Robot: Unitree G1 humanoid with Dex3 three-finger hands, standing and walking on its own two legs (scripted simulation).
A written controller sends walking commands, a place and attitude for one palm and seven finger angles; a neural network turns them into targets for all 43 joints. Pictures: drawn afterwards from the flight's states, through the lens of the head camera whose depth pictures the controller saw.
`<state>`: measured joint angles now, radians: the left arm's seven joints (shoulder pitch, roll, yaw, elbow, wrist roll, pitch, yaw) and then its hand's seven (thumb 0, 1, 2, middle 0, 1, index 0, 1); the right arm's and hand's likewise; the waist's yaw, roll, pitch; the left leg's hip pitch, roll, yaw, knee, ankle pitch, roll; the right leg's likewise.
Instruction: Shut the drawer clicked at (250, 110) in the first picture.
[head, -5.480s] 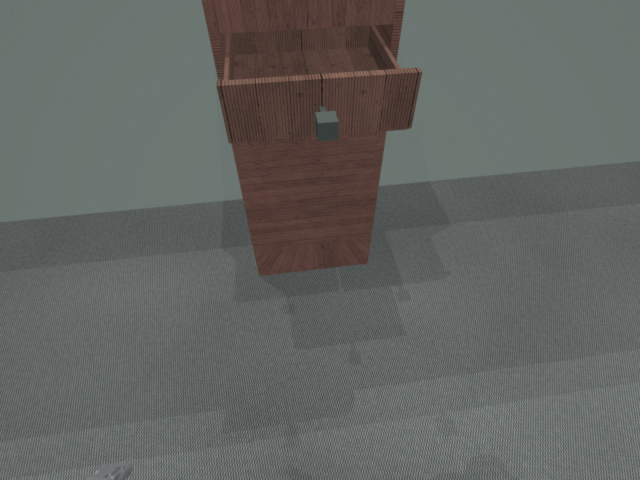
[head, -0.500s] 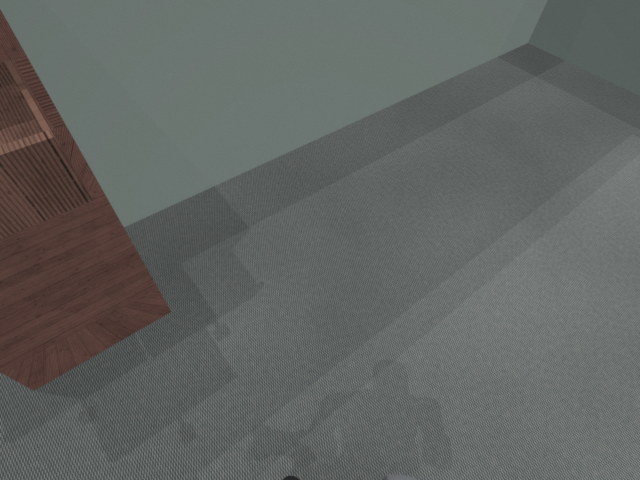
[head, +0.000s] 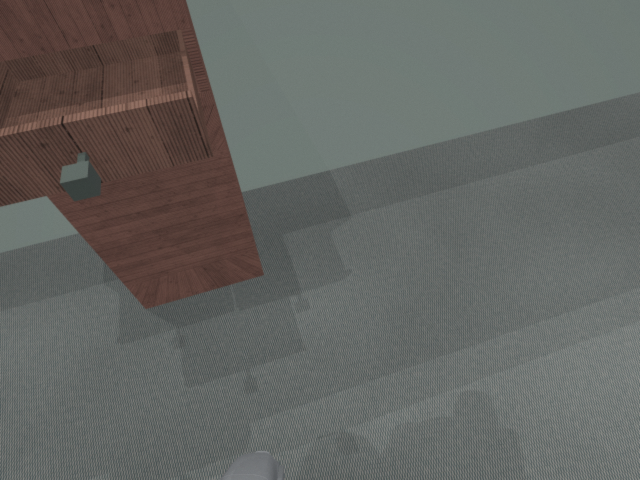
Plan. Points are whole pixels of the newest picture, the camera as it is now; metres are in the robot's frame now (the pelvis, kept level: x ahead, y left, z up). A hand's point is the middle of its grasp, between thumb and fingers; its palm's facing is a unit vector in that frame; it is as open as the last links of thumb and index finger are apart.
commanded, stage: turn to face it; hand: left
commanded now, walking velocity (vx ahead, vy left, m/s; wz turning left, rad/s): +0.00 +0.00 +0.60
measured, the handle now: (82, 172) +0.52 +0.40 +0.06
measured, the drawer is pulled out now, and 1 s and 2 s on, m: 0.23 0.23 0.23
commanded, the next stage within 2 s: take the last steps up to it in 0.60 s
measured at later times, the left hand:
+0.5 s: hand out of the picture +0.06 +0.26 -0.15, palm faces +0.26 -0.92 -0.29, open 7.3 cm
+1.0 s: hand out of the picture -0.08 +0.17 -0.16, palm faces +0.47 -0.86 -0.21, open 7.3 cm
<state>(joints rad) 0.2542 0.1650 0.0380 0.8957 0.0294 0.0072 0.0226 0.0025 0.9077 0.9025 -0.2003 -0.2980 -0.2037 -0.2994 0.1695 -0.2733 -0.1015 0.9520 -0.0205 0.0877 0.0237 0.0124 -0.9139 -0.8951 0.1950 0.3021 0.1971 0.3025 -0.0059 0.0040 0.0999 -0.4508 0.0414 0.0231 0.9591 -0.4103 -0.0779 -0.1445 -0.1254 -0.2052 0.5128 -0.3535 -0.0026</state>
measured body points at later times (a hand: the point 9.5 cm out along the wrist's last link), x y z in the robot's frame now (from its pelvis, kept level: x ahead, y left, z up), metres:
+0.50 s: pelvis +0.01 +0.03 +0.00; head +0.05 +0.03 +0.45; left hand +0.04 +0.31 -0.13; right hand +0.15 -0.19 -0.15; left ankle +0.00 +0.14 -0.74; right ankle +0.05 -0.10 -0.70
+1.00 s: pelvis +0.02 +0.02 +0.01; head +0.03 +0.02 +0.46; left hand -0.10 +0.22 -0.15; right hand +0.17 -0.19 -0.15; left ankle -0.04 +0.15 -0.70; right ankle +0.05 -0.09 -0.74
